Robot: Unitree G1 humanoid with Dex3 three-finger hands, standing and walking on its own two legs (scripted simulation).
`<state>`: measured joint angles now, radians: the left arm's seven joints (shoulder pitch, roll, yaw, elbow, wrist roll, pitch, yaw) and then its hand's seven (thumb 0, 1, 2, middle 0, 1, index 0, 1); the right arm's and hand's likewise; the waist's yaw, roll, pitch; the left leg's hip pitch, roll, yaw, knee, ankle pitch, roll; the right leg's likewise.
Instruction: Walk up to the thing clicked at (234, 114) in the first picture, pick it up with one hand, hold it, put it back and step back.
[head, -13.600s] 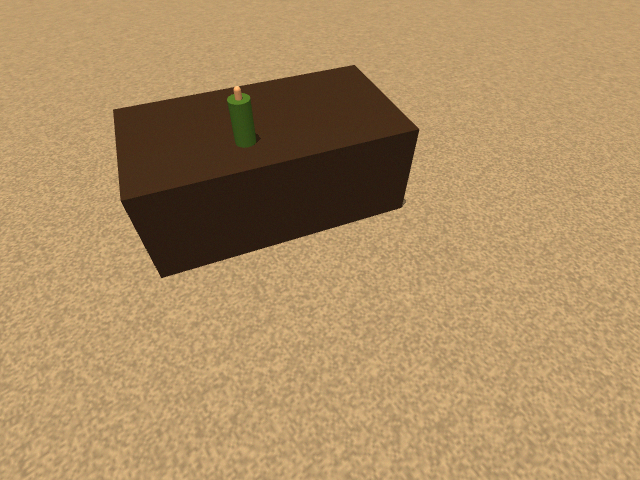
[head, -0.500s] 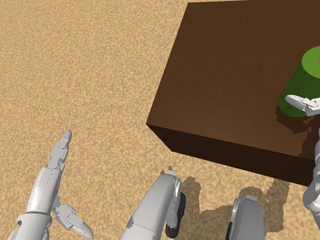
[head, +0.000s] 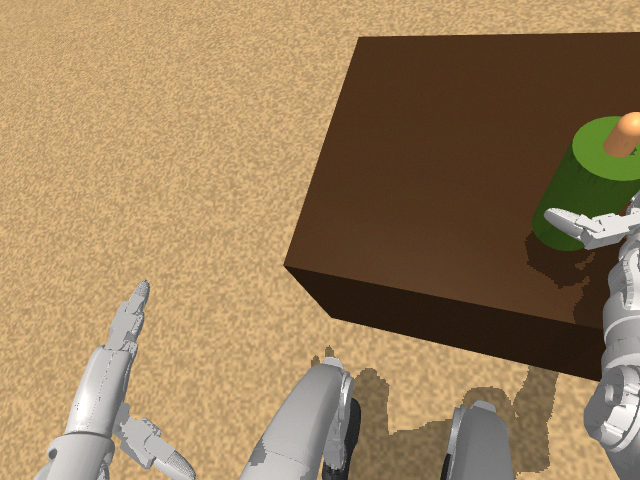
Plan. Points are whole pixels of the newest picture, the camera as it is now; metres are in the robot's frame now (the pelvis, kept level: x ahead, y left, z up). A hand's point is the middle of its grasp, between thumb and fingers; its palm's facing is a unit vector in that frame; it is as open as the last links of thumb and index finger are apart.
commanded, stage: lift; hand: right
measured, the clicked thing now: (593, 182) +0.50 -0.19 -0.01
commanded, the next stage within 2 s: hold in 1.44 s
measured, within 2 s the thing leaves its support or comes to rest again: neither
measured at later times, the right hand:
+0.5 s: hand out of the picture +0.43 -0.20 +0.07, palm faces +0.19 +0.98 -0.02, open 11.1 cm
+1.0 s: hand out of the picture +0.39 -0.19 +0.12, palm faces +0.19 +0.98 +0.00, open 11.1 cm
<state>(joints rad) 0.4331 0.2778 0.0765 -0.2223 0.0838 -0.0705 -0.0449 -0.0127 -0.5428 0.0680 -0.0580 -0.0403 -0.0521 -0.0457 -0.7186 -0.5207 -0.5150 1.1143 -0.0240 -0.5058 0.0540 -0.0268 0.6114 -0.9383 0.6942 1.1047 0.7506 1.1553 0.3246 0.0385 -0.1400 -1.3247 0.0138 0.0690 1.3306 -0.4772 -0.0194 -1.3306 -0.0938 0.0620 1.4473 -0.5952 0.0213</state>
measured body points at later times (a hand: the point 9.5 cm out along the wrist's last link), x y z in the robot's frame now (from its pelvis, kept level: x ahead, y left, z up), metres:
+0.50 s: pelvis +0.02 +0.00 +0.06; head +0.11 -0.05 +0.50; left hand +0.18 +0.27 +0.08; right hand +0.41 -0.26 +0.07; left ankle +0.07 +0.14 -0.59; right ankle +0.03 -0.13 -0.59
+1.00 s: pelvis +0.03 +0.00 +0.09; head +0.09 -0.02 +0.54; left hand +0.19 +0.26 +0.07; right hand +0.37 -0.24 +0.12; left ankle +0.07 +0.14 -0.59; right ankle +0.03 -0.13 -0.59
